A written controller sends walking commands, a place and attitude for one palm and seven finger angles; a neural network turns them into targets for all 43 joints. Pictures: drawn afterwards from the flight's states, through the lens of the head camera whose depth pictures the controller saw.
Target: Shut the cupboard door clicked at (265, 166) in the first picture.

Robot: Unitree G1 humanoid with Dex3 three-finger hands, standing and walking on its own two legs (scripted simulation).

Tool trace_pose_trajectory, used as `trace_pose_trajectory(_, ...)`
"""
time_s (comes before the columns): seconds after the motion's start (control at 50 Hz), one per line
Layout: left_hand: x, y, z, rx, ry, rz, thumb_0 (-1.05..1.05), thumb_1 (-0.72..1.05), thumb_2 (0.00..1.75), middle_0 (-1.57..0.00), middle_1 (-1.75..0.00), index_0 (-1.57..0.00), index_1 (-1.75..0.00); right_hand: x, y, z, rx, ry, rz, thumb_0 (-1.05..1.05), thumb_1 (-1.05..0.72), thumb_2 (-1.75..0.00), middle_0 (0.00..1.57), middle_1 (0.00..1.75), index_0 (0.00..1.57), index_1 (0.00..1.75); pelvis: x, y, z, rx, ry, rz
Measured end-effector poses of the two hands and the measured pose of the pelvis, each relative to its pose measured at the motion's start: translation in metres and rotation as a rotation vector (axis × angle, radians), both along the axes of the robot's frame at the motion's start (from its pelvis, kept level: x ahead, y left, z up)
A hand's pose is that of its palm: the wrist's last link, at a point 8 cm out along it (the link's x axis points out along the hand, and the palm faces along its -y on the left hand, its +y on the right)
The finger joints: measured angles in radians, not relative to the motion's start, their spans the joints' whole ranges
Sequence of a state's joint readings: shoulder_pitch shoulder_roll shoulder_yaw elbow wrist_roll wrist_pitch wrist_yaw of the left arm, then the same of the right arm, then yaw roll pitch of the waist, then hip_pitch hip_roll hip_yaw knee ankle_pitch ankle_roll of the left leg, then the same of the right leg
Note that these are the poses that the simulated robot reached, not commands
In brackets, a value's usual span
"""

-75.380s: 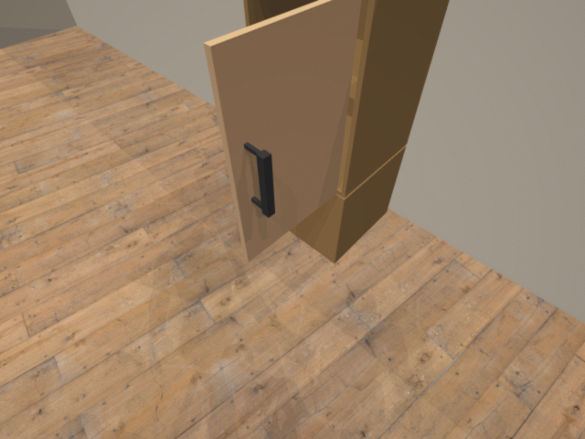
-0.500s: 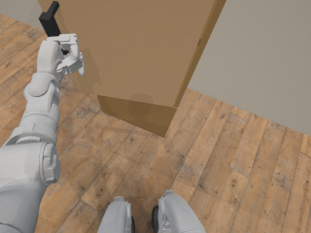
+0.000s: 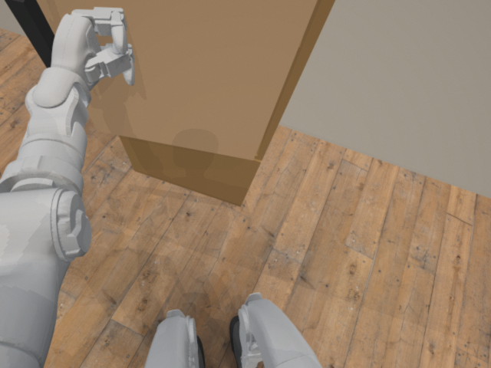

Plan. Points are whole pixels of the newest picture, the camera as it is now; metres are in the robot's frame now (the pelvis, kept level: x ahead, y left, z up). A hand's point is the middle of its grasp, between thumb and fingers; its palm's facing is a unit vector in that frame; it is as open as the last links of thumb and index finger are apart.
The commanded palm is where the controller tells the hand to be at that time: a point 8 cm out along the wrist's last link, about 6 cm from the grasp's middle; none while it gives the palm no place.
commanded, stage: push the door shut along its arc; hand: left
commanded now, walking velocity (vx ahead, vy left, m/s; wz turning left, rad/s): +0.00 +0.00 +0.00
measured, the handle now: (57, 42) +0.61 +0.20 +0.07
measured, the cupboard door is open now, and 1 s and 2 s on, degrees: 9 3 3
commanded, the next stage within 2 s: pull the fist back off the door in 0.36 s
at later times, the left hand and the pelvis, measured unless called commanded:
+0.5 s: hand (134, 44) +0.58 +0.09 +0.09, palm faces -0.31 -0.95 +0.02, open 3.2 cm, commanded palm +0.59 +0.10 +0.07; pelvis -0.01 -0.02 -0.01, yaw +0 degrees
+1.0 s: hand (145, 50) +0.57 +0.08 +0.09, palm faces +0.17 -0.99 -0.03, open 3.1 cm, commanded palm +0.52 +0.11 +0.07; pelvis +0.00 -0.03 +0.01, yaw +0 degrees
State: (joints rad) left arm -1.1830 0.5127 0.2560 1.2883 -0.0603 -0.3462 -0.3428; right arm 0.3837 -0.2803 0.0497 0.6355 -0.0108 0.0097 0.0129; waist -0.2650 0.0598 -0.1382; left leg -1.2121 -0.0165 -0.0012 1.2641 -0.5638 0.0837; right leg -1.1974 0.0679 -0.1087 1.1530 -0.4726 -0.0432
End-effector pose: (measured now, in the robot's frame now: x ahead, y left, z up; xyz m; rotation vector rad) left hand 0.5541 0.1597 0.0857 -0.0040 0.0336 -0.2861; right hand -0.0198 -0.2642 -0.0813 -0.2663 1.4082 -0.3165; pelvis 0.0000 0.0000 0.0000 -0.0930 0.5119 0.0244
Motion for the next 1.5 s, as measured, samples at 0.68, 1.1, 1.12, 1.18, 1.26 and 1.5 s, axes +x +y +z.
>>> trace_pose_trajectory(0.68,0.012,-0.028,-0.013,-0.034,0.018,0.452,0.01,0.84,0.91,-1.3,-1.5,-1.29,-1.5,-0.028,-0.006,-0.013,0.1,0.067,0.057,0.0,-0.9,-0.9,0.2,0.3,0.2,0.3,-0.008,-0.022,-0.012,0.016,0.053,-0.009)
trace_pose_trajectory(1.1,-0.036,-0.024,-0.009,0.034,-0.002,0.435,0.02,0.9,0.9,-1.3,-1.5,-1.3,-1.5,-0.023,-0.014,0.004,0.166,0.058,0.008,0.0,-0.9,-0.9,0.2,0.3,0.2,0.3,0.007,-0.032,0.019,0.061,-0.037,-0.025)
trace_pose_trajectory(1.12,-0.041,-0.023,-0.013,0.026,0.011,0.433,0.02,0.9,0.9,-1.3,-1.5,-1.3,-1.5,-0.018,-0.017,0.005,0.158,0.054,0.017,0.0,-0.9,-0.9,0.2,0.3,0.2,0.3,0.007,-0.032,0.02,0.061,-0.041,-0.021)
trace_pose_trajectory(1.18,-0.055,-0.022,-0.024,0.002,0.023,0.431,0.02,0.9,0.9,-1.3,-1.5,-1.3,-1.5,0.001,-0.025,0.007,0.129,0.026,0.049,0.0,-0.9,-0.9,0.2,0.3,0.2,0.3,0.008,-0.031,0.021,0.06,-0.049,-0.011)
trace_pose_trajectory(1.26,-0.069,-0.026,-0.018,-0.024,-0.047,0.425,0.02,0.91,0.9,-1.3,-1.5,-1.3,-1.5,0.029,-0.033,0.008,0.096,-0.035,0.087,0.0,-0.9,-0.9,0.2,0.3,0.2,0.3,0.01,-0.029,0.022,0.057,-0.06,-0.004)
trace_pose_trajectory(1.5,-0.076,-0.038,-0.005,0.001,-0.008,0.43,0.02,0.9,0.9,-1.3,-1.5,-1.3,-1.5,0.077,-0.014,-0.001,0.133,-0.176,0.121,0.0,-0.91,-0.9,0.2,0.3,0.19,0.3,0.007,-0.024,0.024,0.066,-0.097,-0.003)
